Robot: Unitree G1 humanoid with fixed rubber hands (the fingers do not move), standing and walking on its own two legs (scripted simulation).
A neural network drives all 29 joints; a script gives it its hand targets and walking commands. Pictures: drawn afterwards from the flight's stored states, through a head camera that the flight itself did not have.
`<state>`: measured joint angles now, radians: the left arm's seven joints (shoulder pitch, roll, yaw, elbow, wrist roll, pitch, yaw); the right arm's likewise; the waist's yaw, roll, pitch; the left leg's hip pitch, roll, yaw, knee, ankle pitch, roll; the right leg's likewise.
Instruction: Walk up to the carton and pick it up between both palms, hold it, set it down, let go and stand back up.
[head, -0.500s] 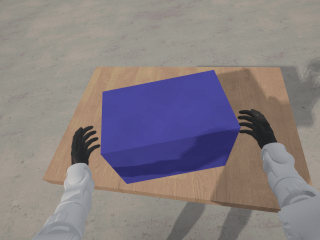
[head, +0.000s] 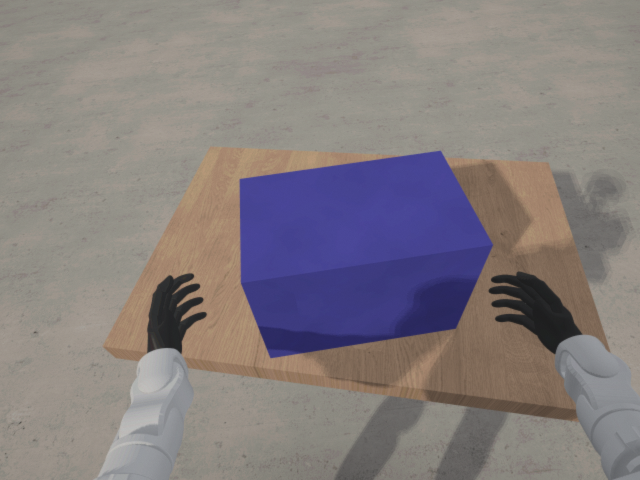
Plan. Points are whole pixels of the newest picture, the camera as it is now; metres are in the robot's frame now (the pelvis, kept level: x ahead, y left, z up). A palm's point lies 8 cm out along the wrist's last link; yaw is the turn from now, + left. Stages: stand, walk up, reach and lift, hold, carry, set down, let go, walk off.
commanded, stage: set down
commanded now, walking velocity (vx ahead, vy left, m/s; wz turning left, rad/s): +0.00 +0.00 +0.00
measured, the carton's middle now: (353, 257) +0.47 +0.05 -0.02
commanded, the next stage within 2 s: none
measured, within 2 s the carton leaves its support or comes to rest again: neither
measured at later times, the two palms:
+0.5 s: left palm (146, 378) +0.22 +0.26 +0.02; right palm (597, 398) +0.30 -0.26 -0.01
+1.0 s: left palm (157, 395) +0.21 +0.24 +0.01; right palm (615, 447) +0.25 -0.27 -0.02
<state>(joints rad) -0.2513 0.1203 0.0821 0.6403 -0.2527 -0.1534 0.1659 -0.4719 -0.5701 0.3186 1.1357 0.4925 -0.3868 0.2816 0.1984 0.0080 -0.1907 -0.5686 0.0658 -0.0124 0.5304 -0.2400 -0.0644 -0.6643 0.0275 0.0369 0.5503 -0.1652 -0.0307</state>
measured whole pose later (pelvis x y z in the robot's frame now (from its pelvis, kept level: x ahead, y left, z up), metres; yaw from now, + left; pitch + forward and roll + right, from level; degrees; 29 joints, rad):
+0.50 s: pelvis +0.01 +0.02 +0.01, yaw +0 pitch +11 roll +0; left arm 0.11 0.08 0.08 0.29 -0.16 -0.13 0.20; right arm -0.16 -0.60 0.22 1.06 0.49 -0.51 0.35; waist 0.15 0.02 -0.16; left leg -0.44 0.07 -0.01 0.53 -0.27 -0.07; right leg -0.52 0.03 0.04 0.50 -0.18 -0.01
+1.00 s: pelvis +0.02 +0.02 +0.01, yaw +0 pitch +10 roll +0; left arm 0.23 0.04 0.06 0.20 -0.12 -0.11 0.21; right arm 0.03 -0.61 0.20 0.91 0.49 -0.50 0.37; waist 0.11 0.02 -0.16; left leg -0.42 0.07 -0.01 0.53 -0.28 -0.07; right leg -0.50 0.03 0.04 0.51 -0.19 -0.01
